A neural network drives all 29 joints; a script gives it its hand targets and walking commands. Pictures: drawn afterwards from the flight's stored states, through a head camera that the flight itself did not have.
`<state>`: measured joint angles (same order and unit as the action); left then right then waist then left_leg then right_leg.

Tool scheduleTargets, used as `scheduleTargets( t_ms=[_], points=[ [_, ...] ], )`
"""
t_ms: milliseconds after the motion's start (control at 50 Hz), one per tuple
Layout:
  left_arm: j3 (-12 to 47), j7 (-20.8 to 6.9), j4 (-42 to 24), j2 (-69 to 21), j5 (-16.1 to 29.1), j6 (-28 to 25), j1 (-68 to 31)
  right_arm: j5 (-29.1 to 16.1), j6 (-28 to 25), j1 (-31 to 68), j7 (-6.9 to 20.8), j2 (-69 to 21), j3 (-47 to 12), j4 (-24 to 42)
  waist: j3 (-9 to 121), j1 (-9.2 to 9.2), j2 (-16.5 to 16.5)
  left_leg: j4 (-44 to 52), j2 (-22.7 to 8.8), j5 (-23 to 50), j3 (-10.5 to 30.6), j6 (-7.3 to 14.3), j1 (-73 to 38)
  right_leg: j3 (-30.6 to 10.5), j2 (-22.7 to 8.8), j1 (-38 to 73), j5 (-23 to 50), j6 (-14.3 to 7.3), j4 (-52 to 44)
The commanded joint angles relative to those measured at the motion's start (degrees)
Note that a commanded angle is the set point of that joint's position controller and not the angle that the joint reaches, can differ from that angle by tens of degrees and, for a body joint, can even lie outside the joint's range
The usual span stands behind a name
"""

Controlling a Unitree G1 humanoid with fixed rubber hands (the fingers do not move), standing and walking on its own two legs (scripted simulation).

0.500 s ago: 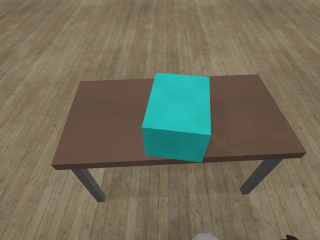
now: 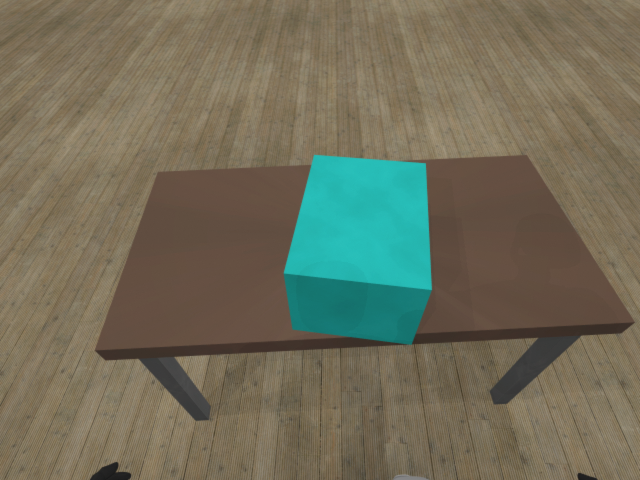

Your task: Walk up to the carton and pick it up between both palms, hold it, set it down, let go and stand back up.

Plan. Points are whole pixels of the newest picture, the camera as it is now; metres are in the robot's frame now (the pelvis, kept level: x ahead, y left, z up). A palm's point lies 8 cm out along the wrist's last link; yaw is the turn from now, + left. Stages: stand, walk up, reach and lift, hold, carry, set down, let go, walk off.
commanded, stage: walk up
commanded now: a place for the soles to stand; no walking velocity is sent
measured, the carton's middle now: (360, 244) +0.54 -0.06 -0.09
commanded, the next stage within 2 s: none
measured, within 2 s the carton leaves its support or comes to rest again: neither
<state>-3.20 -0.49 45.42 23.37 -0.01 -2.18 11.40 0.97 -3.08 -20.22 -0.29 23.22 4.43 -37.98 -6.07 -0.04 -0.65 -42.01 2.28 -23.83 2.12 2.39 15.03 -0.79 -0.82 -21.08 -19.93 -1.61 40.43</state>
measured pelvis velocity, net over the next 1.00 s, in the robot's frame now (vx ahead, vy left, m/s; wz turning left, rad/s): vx -0.01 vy -0.05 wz -0.01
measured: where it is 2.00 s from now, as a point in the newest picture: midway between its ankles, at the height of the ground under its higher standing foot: outside the picture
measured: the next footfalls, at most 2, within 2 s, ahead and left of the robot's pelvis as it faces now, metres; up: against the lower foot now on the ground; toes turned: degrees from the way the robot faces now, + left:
none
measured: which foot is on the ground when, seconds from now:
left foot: down 0.00-1.00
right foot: down 0.00-1.00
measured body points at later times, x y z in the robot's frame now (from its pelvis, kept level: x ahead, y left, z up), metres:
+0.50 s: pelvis +0.00 -0.01 +0.01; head +0.03 -0.01 +0.46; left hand +0.13 +0.31 -0.09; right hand +0.12 -0.32 -0.08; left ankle -0.01 +0.10 -0.72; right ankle +0.06 -0.14 -0.72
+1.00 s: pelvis -0.01 -0.05 +0.00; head +0.01 -0.05 +0.45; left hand +0.11 +0.26 -0.10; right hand +0.08 -0.39 -0.08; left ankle +0.02 +0.07 -0.72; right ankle +0.03 -0.17 -0.72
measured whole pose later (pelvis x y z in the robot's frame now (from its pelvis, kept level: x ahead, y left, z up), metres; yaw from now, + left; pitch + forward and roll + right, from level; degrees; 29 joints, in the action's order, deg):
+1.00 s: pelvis -0.01 -0.05 +0.00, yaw +0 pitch -2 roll +0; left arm -4.2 -3.1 43.1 23.3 0.0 1.5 12.5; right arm 1.0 -4.1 -18.6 -3.1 24.0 4.1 -39.7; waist -5.1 -0.1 0.7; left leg -39.4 -0.4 -19.9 -0.5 0.5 18.6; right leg 0.4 -0.1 -20.7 -17.8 -1.1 40.8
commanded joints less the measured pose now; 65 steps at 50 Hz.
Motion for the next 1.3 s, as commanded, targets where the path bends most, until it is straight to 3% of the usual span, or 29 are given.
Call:
scheduleTargets(
  t_ms=[0, 20, 40, 60, 140, 220, 420, 480, 520, 580, 620, 660, 700, 740, 760, 780, 840, 900, 940, 960, 1000, 1020, 1100, 1140, 1160, 1180, 1200, 1240, 1280],
  points=[
    [-2.36, 0.89, -2.46, 10.27, -0.96, -1.71, 2.41, -1.68, -1.01, 3.25, -0.44, 11.0, 1.83, 0.77, 10.87, 1.58, -2.88, 0.63, -8.54, 40.7, 6.82, 1.24, 0.65, -2.02, -2.4, 12.7, 19.32, -3.61, -8.8],
    [-2.65, 1.02, -2.48, 13.81, -1.36, -2.1, 0.12, -1.82, -0.6, 0.73, -0.65, 8.36, 1.25, 0.14, 10.19, -0.5, 7.4, -1.8, -4.29, 22.32, 4.99, -0.33, 6.44, -12.96, -10.11, 13.46, 25.45, -6.34, -10.2],
    [-1.98, 0.82, -2.89, 13.79, -1.07, -1.95, -0.34, -2.12, -0.08, 0.58, -0.94, 8.98, 1.39, 0.02, 10.78, -1.67, 7.38, -3.78, -2.27, 6.81, 1.78, -0.57, 0.98, -16.42, -14.55, 6.87, 24.49, -10.52, -11.33],
    [-1.47, 0.6, -3.75, 12.81, -0.72, -1.77, -4.01, -1.24, -0.01, 0.61, -1.07, 9.32, 0.95, -1.28, 7.74, -2.38, 5.74, 0.63, -2.8, 1.61, 1.85, -0.37, 1.3, -16.88, -14.98, 3.2, 18.2, -10.33, -11.88],
    [-0.99, 0.25, -1.87, 11.04, -0.15, -0.29, -4.14, -0.21, -1.43, 5.03, -0.42, 13.26, 1.91, -1.18, 4.64, 0.49, -0.09, 14.41, -11.98, 19.64, 16.09, 3.01, 1.28, -3.59, -2.68, 0.87, 9.68, -1.25, -2.96],
    [-0.81, 0.16, -1.06, 11.78, -0.45, -1.16, -3.03, -0.75, -0.87, 6.16, -0.51, 10.72, 1.21, -1.6, 10.6, 0.29, 1.73, 8.07, -6.8, 19.51, 7.36, 1.46, 0.78, -8.28, -6.17, 8.65, 17.72, -4.45, -7.91],
    [-0.2, -0.23, 0.15, 11.82, -0.93, -0.84, -6.67, -0.52, -0.43, 5.67, -0.27, 10.06, 0.29, -3.4, 9.56, -0.21, 5.55, 12.21, -5.72, 5.37, 7.14, 1.59, 0.7, -9.84, -7.88, 6.4, 5.27, -2.78, -14.43],
    [-0.01, -0.07, 0.57, 11.08, -1.04, -1.0, -7.16, -0.42, -0.75, 5.85, -0.12, 10.06, 0.57, -4.15, 10.04, -0.73, 0.32, 14.65, -6.46, 12.24, 7.07, 1.07, -1.72, -7.72, -6.86, 7.37, 12.1, -3.07, -11.72],
    [-2.03, -1.29, -1.32, 14.95, -3.14, 1.2, -8.06, -0.91, -1.64, 0.24, -1.73, 15.78, 2.66, -5.26, 9.34, -2.47, 7.87, 12.9, -10.07, 20.32, 11.67, 3.22, -3.72, -5.32, -2.98, 3.1, 18.44, -3.57, -4.48],
    [-2.51, -2.29, -4.02, 11.74, -3.0, 3.14, -8.26, -0.04, -2.04, -2.34, -3.68, 20.44, 4.43, -3.98, 6.49, -2.07, -1.33, 14.02, -21.0, 28.75, 22.87, 11.1, -4.15, -2.09, -0.91, -6.47, -0.98, -1.41, 5.73],
    [-3.17, -2.38, -4.89, 12.83, -2.49, 3.88, -7.25, 0.14, -2.3, -1.37, -3.99, 19.25, 4.23, -2.9, 2.01, -1.04, -0.11, 14.85, -23.52, 32.72, 23.88, 13.13, -1.37, -3.19, -1.18, -9.18, -9.53, -0.8, 12.9],
    [-3.59, -2.64, -5.7, 12.52, -2.4, 3.31, -5.99, 0.3, -2.4, -0.84, -3.72, 20.9, 4.99, -2.45, 4.64, -1.11, -5.62, 12.07, -20.49, 34.08, 20.03, 11.29, -4.57, -1.53, -2.57, -7.08, -8.16, -0.8, 6.47],
    [-4.35, -3.28, -5.28, 12.24, -2.88, 2.8, -4.94, 0.57, -2.23, 0.78, -3.65, 19.58, 4.04, -1.92, 5.39, -0.14, -2.71, 9.15, -18.1, 29.65, 18.53, 9.99, -0.29, -0.7, -1.42, 0.01, -4.23, -1.25, 0.06],
    [-5.03, -2.86, -3.62, 12.91, -2.85, 2.18, 2.95, 0.41, -1.71, 4.07, -3.39, 14.57, 2.56, -0.84, 8.54, 3.86, 1.37, -0.18, -10.72, 20.01, 8.45, 3.75, 8.97, -2.36, -1.39, 16.84, 1.95, -3.63, -13.99],
    [-6.28, -2.5, -4.05, 17.09, -4.0, 1.68, 3.97, -0.74, -1.61, 2.61, -3.25, 9.66, 1.47, -0.94, 9.18, 4.26, 16.56, -12.94, -1.45, 4.59, 0.14, -1.03, 19.24, -23.16, -12.95, 21.05, 5.69, -8.53, -20.43],
    [-5.46, -2.32, -5.11, 15.7, -2.71, 1.54, 3.07, -0.85, -1.01, 2.82, -4.08, 10.47, 0.73, -1.46, 7.62, 3.47, 14.33, -15.21, -0.27, -12.14, -0.65, -1.02, 18.54, -27.33, -17.17, 13.89, 11.19, -11.86, -20.77],
    [-4.31, -2.24, -5.69, 14.54, -3.09, 1.91, 0.87, -0.79, -1.36, -0.39, -3.66, 12.42, 1.49, -3.06, 0.72, 1.31, 9.41, -16.78, -3.15, -10.77, -2.59, -0.48, 15.09, -18.18, -13.01, 6.12, 15.45, -13.87, -18.65],
    [-3.95, -2.46, -7.14, 13.41, -3.3, 2.55, 2.14, -1.08, -2.29, -3.31, -2.83, 10.53, 1.31, -3.06, 5.22, 1.45, 14.63, -3.43, -1.73, -7.19, -6.85, -0.69, 7.7, -13.88, -9.37, 5.86, 22.86, -12.81, -15.26],
    [-3.75, -2.75, -8.19, 13.3, -2.99, 3.68, -1.36, -0.18, -2.59, -6.31, -3.14, 10.57, 1.96, -5.2, 7.27, -1.36, 11.42, 10.8, -1.1, 2.84, -7.9, -0.33, -2.53, -10.06, -7.7, 1.33, 12.77, -10.2, -9.14],
    [-3.02, -2.36, -7.95, 10.95, -2.15, 3.44, -1.05, 0.85, -2.52, -7.43, -3.45, 11.59, 2.66, -5.57, 9.25, -2.47, 10.65, 11.87, -2.56, 8.69, -3.05, 0.7, -10.25, -9.81, -7.13, -6.66, 1.92, -7.08, -6.68],
    [-2.94, -1.72, -8.54, 9.33, -1.52, 3.93, -2.15, 1.74, -3.13, -2.54, -3.67, 19.98, 4.32, -1.94, 3.89, -1.77, -7.92, 25.4, -25.82, -6.62, 31.68, 11.71, -0.31, -2.68, 1.47, -13.49, -13.82, -0.63, 12.87],
    [-4.02, -1.97, -7.71, 14.21, -2.22, 4.01, -3.8, 1.19, -3.33, -1.05, -3.57, 20.28, 4.53, -2.52, -0.74, -1.53, 0.66, 25.39, -27.03, -5.46, 32.54, 14.85, 4.62, -6.09, -0.59, -11.56, -12.77, -0.04, 17.11],
    [-3.89, -2.75, -5.21, 11.29, -1.78, 2.62, 1.35, 1.06, -2.96, 1.79, -2.66, 16.69, 3.45, -1.07, 3.8, 0.21, -4.57, 16.68, -17.16, 10.89, 15.0, 8.89, 1.38, -0.34, -0.85, -2.62, -7.83, -0.68, 4.38],
    [-5.23, -2.42, -3.95, 10.77, -1.99, 1.77, 5.54, 1.32, -2.01, 4.86, -2.2, 15.98, 2.74, -0.49, 5.95, 3.15, -7.07, 9.26, -14.08, 7.62, 7.52, 6.14, 12.77, 2.2, 1.01, 13.74, -1.01, -1.51, -6.2],
    [-4.69, -1.98, -3.32, 11.79, -2.56, 1.13, 5.89, 0.66, -1.44, 2.84, -2.0, 12.37, 1.79, -0.43, 5.76, 2.62, 0.94, 3.38, -10.67, 2.9, 5.56, 3.82, 17.69, -3.57, -1.15, 17.13, -1.93, -2.09, -11.87],
    [-5.4, -1.35, -4.52, 16.09, -3.34, 0.38, 6.18, -0.11, -0.9, 2.49, -1.97, 7.76, 0.15, -0.04, 4.12, 2.46, 16.9, -9.9, -2.51, -6.16, -2.0, -0.49, 20.94, -27.67, -13.29, 10.66, -12.12, -3.51, -25.02],
    [-5.31, -1.38, -4.38, 17.5, -3.02, 0.08, 4.0, -0.11, -0.26, 4.96, -2.62, 11.07, 1.09, -1.04, 2.36, 2.79, 9.93, -12.2, -2.79, -10.02, 1.48, -1.03, 17.77, -33.37, -17.68, 4.02, -15.64, -7.63, -27.29],
    [-3.88, -1.35, -4.28, 14.32, -2.45, 0.21, -0.1, 0.04, -0.61, 2.71, -2.3, 12.46, 1.21, -3.16, -2.07, 1.53, 8.12, -10.22, -4.36, -7.05, -0.29, -1.49, 15.69, -25.15, -13.76, 3.14, -8.3, -10.9, -23.89],
    [-4.06, -1.53, -3.96, 14.8, -2.68, 0.86, 2.47, 0.06, -1.75, 1.92, -1.66, 11.46, 1.17, -3.39, 3.52, 1.82, 9.99, -2.12, -2.99, -9.07, -3.67, -0.76, 10.59, -18.69, -10.99, 8.43, 2.48, -9.4, -18.74]
  ],
)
